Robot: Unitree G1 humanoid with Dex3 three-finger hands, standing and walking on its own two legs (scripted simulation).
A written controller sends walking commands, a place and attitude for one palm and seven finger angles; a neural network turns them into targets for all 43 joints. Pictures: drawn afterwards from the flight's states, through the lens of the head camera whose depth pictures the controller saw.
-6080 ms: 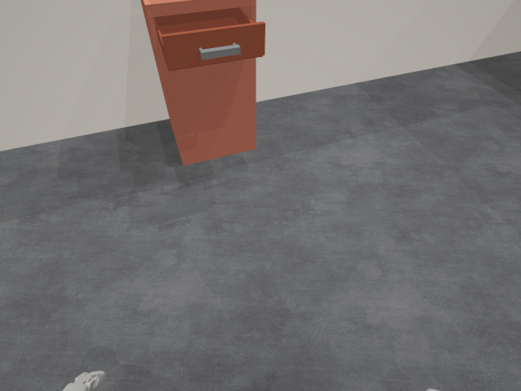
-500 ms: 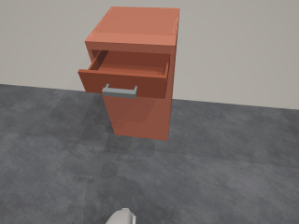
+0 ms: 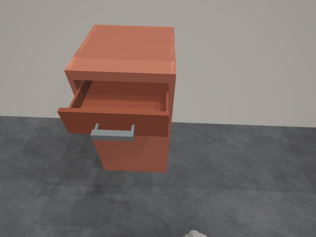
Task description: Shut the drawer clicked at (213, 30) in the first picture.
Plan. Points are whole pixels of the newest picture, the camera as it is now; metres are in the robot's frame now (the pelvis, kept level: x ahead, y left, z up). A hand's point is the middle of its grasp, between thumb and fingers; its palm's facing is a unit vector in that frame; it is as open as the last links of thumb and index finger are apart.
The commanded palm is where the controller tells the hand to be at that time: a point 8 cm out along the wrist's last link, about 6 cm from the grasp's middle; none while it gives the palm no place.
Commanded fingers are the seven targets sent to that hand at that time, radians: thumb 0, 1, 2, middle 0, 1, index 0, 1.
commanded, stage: come to a stop and stand still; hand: left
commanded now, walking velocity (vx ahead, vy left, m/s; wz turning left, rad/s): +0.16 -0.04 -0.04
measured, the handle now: (114, 130) +0.47 +0.18 -0.06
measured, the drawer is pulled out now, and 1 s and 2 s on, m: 0.18 0.18 0.18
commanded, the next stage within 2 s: look again from close up in 1.52 s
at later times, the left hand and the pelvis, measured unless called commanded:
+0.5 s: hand out of the picture +0.10 +0.17 -0.16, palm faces +0.06 -0.96 -0.28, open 7.3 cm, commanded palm none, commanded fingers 0.00 0.90 0.90 -0.20 -0.30 -0.20 -0.30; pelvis +0.01 -0.02 +0.00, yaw +0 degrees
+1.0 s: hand out of the picture -0.03 +0.17 -0.18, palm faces -0.01 -0.98 -0.20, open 7.4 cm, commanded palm none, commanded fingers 0.00 0.90 0.90 -0.20 -0.30 -0.20 -0.30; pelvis -0.01 -0.01 +0.00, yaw -1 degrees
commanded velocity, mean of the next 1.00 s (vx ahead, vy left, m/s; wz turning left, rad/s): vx -0.02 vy -0.01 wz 0.00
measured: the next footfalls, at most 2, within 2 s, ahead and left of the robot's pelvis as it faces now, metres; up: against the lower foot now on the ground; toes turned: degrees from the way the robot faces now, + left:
right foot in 0.12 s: +0.15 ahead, -0.12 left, +0.00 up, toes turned -7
left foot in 0.60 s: +0.01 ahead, +0.12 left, +0.00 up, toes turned +0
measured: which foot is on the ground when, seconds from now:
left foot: down 0.00-0.12, up 0.14-0.58, down 0.60-1.00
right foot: up 0.00-0.10, down 0.12-0.62, up 0.64-1.00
